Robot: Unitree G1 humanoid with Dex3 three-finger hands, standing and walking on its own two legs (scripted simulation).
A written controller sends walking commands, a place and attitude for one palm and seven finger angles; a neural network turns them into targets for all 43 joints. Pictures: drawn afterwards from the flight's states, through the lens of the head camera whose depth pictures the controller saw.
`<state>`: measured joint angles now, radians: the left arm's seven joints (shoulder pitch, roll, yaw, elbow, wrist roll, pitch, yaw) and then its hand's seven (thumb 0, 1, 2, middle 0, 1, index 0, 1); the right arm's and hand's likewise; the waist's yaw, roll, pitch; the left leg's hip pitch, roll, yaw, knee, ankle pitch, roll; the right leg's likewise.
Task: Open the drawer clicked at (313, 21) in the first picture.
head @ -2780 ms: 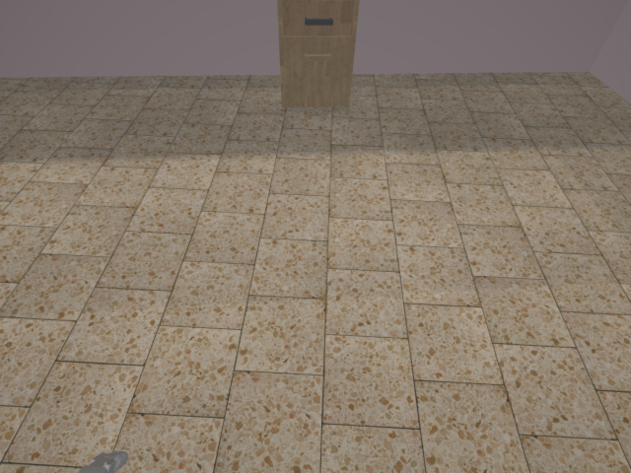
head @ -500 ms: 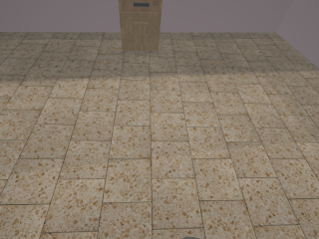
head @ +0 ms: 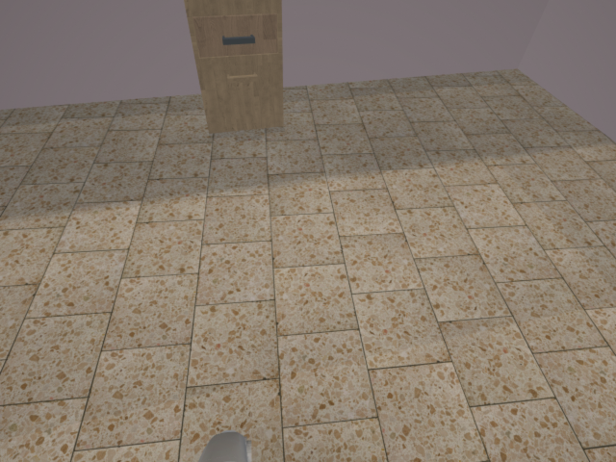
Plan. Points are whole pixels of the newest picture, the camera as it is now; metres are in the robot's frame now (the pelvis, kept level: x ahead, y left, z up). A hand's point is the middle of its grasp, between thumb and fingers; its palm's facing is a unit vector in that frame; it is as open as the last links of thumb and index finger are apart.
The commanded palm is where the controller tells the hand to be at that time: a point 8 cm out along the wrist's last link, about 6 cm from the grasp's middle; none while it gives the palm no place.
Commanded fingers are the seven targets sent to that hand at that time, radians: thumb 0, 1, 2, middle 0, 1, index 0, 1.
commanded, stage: walk to a spot facing it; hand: left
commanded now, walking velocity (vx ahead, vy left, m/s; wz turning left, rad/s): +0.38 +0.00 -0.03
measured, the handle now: (238, 38) +1.92 +0.38 -0.25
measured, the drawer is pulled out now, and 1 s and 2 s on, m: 0.00 0.00 0.00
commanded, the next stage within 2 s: none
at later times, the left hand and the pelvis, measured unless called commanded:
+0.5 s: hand (157, 394) +0.26 +0.26 -0.17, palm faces +0.01 -0.99 -0.16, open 7.4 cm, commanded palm none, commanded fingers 0.00 0.90 0.90 -0.20 -0.30 -0.20 -0.30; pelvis +0.23 +0.07 +0.01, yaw -4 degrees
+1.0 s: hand (233, 258) +0.53 +0.17 -0.16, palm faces -0.02 -0.97 -0.24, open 7.1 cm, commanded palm none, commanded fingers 0.00 0.90 0.90 -0.20 -0.30 -0.20 -0.30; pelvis +0.45 -0.01 +0.00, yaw -4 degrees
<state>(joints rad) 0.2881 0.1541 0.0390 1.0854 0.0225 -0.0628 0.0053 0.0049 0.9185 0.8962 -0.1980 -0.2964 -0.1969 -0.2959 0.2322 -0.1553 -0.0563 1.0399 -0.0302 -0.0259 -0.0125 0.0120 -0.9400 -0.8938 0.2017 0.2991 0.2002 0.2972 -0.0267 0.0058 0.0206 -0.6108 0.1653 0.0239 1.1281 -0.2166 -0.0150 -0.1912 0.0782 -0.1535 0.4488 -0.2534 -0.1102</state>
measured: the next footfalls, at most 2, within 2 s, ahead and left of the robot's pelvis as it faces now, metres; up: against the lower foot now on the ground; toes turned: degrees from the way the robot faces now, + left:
left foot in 0.24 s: +0.24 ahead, +0.15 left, +0.00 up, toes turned +9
right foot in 0.78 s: +0.51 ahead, -0.09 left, +0.00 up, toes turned -15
